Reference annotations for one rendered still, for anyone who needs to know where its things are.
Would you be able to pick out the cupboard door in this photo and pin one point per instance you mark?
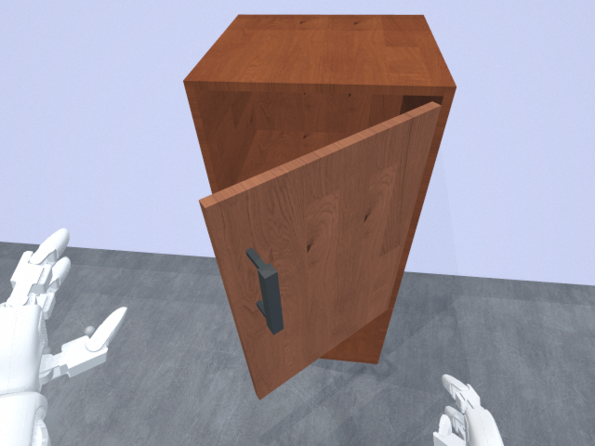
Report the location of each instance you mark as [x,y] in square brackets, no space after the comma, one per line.
[333,223]

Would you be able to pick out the robot right hand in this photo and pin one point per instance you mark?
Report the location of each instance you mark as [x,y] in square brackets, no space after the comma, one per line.
[477,427]

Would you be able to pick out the handle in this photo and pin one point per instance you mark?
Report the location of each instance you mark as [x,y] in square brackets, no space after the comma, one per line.
[271,306]

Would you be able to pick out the robot left hand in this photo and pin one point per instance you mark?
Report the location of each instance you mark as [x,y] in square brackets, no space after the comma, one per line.
[23,337]

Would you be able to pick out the left robot forearm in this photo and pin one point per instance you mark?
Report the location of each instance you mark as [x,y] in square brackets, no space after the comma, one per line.
[21,419]

